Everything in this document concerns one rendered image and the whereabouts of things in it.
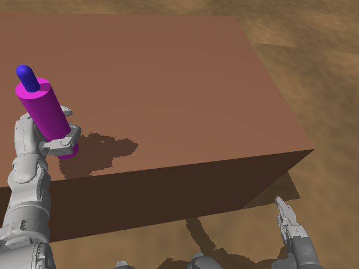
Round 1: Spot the left robot arm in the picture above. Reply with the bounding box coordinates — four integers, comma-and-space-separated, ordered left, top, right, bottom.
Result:
0, 154, 56, 269

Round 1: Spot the bottle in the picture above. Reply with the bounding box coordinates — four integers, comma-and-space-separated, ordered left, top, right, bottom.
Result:
15, 65, 79, 159

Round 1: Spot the right robot hand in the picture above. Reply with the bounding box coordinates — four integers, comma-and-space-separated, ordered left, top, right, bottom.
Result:
271, 196, 320, 269

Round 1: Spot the left robot hand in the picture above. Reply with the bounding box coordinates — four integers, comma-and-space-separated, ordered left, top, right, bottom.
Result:
14, 105, 81, 159

